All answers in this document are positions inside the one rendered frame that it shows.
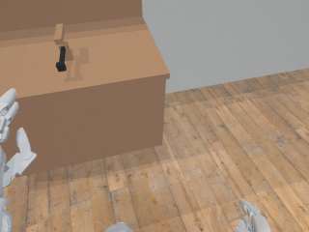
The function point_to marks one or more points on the tap lever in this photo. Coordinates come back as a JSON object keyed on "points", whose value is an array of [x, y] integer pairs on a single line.
{"points": [[61, 66]]}

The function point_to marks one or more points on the robot right hand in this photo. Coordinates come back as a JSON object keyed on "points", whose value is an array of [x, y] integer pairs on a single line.
{"points": [[258, 223]]}

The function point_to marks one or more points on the counter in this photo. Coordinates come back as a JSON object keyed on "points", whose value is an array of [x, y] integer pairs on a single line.
{"points": [[109, 101]]}

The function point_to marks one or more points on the robot left forearm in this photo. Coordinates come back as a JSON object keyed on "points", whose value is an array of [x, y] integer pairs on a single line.
{"points": [[6, 219]]}

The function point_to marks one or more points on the robot left hand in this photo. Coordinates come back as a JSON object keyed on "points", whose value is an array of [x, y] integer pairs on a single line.
{"points": [[20, 161]]}

